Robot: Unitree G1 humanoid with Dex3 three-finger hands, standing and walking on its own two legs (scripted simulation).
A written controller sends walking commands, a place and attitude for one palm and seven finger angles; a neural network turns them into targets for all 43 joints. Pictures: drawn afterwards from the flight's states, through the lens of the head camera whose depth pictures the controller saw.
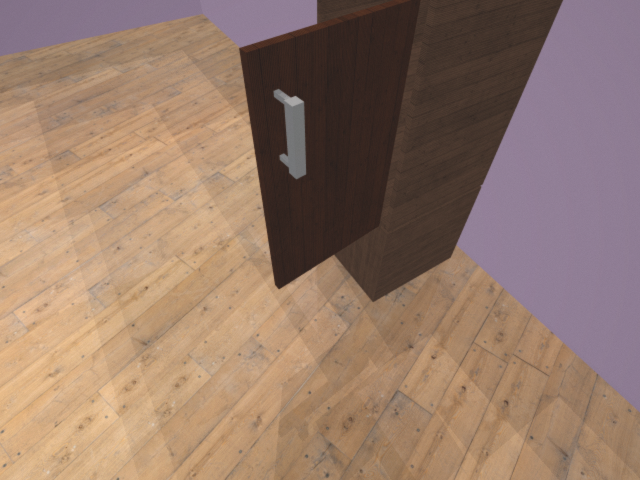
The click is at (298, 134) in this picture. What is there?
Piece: cupboard door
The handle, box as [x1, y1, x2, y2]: [273, 89, 305, 178]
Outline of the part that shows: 273,91 274,96 284,104 288,151 287,156 284,154 281,154 279,156 280,159 289,168 289,172 295,178 297,178 305,174 303,101 296,96 289,97 279,89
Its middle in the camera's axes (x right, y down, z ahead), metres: -0.05 -0.17 +0.63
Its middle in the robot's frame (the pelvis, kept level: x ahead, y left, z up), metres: +0.60 +0.09 +0.10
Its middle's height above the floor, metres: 0.88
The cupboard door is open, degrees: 96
